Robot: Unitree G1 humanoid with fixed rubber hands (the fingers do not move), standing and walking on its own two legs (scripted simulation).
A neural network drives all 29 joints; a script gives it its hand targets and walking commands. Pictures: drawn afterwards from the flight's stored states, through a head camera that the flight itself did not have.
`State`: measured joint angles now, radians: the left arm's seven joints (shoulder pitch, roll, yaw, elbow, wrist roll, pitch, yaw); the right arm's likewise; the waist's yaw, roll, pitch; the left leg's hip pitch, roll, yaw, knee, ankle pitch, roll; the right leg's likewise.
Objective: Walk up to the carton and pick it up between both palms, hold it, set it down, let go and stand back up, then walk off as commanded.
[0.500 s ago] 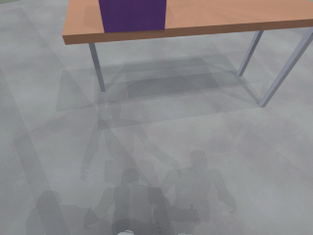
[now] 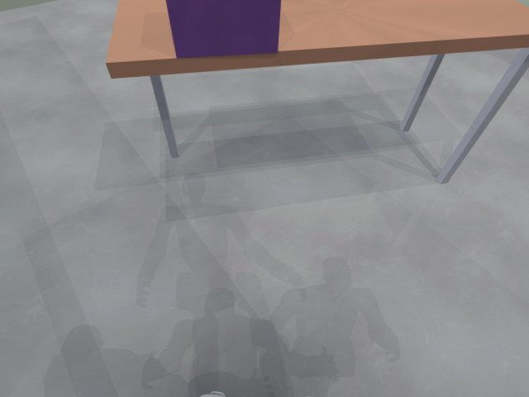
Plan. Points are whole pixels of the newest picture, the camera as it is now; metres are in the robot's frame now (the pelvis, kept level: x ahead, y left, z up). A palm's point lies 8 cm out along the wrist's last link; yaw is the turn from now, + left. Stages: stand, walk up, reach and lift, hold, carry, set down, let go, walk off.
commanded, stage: stand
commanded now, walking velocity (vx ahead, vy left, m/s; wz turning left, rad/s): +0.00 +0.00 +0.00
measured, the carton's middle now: out of the picture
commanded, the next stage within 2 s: none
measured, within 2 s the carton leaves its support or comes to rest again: neither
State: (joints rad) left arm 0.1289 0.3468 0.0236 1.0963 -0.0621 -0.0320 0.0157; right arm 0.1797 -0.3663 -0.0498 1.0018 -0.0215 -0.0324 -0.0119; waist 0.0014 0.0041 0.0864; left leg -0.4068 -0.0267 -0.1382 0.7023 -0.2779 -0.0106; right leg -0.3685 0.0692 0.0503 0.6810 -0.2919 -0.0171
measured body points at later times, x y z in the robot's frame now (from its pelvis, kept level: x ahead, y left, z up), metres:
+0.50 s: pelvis +0.00 +0.00 +0.00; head +0.03 +0.00 +0.45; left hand +0.07 +0.30 -0.14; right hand +0.07 -0.32 -0.12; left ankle +0.06 +0.14 -0.72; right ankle +0.04 -0.11 -0.72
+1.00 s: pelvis +0.00 +0.00 +0.00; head +0.02 +0.00 +0.45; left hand +0.07 +0.30 -0.13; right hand +0.07 -0.32 -0.12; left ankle +0.06 +0.14 -0.72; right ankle +0.04 -0.11 -0.72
